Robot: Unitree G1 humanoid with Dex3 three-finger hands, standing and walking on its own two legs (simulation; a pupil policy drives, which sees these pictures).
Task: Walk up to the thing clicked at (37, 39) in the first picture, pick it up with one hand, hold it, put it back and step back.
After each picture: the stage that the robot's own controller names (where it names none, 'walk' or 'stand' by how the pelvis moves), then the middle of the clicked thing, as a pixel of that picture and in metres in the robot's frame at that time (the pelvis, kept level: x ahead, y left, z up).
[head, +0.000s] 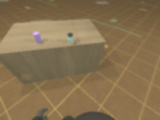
stand; (37, 37) +0.82 +0.64 -0.05
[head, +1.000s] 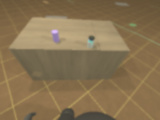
walk; (55, 36) +0.81 +0.38 -0.02
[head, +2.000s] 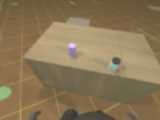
stand; (72, 50) +0.61 +0.18 -0.03
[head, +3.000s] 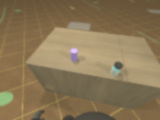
stand; (74, 55) +0.59 +0.17 -0.04
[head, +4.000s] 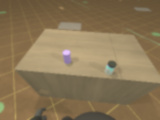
stand; (67, 57) +0.55 +0.21 -0.03
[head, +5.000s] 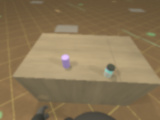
stand; (65, 61) +0.52 +0.22 -0.05
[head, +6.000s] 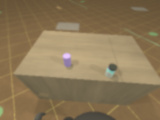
stand; (67, 60) +0.53 +0.21 -0.05
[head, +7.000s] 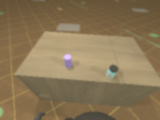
stand; (68, 61) +0.52 +0.20 -0.05
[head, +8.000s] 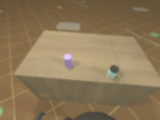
stand; (68, 61) +0.52 +0.20 -0.05
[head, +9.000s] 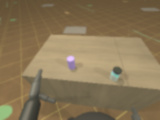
rise first; (71, 63) +0.51 +0.21 -0.05
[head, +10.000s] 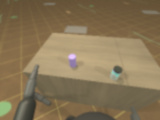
go down; (72, 61) +0.53 +0.20 -0.05
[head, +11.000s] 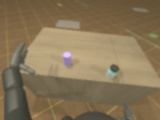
go down; (67, 59) +0.53 +0.19 -0.04
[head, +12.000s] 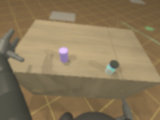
go down; (63, 55) +0.52 +0.19 -0.02
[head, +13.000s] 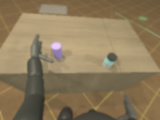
close in; (57, 51) +0.52 +0.21 +0.01
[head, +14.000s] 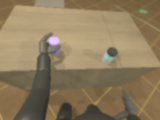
close; (54, 46) +0.53 +0.20 +0.03
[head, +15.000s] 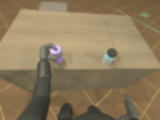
lift; (57, 54) +0.47 +0.19 +0.03
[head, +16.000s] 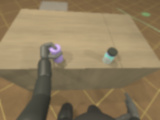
lift; (56, 53) +0.47 +0.20 +0.03
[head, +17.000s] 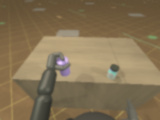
lift; (64, 66) +0.34 +0.17 +0.13
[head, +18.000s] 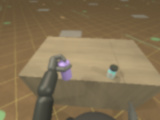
hold; (65, 70) +0.32 +0.16 +0.12
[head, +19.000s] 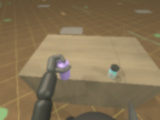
hold; (64, 70) +0.32 +0.17 +0.12
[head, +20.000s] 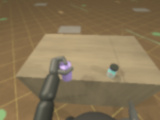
crouch; (66, 71) +0.32 +0.15 +0.10
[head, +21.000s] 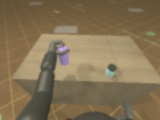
crouch; (63, 56) +0.44 +0.18 +0.12
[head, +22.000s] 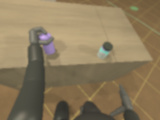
lower; (47, 44) +0.53 +0.21 +0.04
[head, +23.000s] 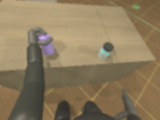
lower; (46, 44) +0.52 +0.22 +0.05
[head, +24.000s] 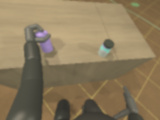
lower; (44, 41) +0.53 +0.22 +0.06
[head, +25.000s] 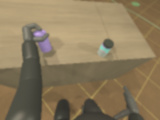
lower; (43, 41) +0.53 +0.23 +0.06
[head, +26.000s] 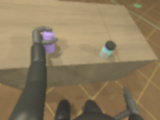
open; (49, 42) +0.53 +0.20 +0.06
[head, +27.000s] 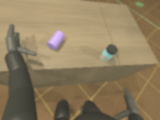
rise; (56, 40) +0.56 +0.17 +0.01
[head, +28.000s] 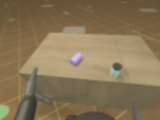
sink last; (76, 59) +0.57 +0.16 -0.03
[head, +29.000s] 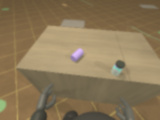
stand; (77, 54) +0.58 +0.15 -0.03
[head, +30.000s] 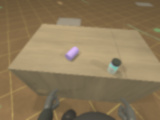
stand; (72, 53) +0.57 +0.17 -0.01
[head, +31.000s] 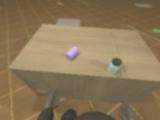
stand; (72, 53) +0.58 +0.17 -0.01
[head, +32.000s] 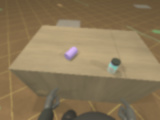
stand; (71, 53) +0.58 +0.18 -0.01
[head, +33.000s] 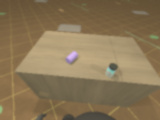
stand; (71, 57) +0.59 +0.19 -0.06
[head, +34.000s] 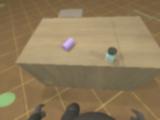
walk; (68, 44) +0.65 +0.24 -0.04
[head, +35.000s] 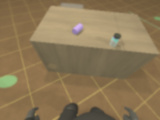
walk; (77, 29) +0.87 +0.18 -0.05
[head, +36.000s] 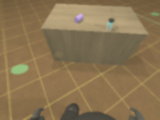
walk; (78, 18) +1.15 +0.25 -0.05
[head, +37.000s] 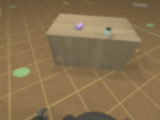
stand; (79, 26) +1.21 +0.21 -0.07
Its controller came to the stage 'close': yes
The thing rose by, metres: 0.18
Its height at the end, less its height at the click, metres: -0.02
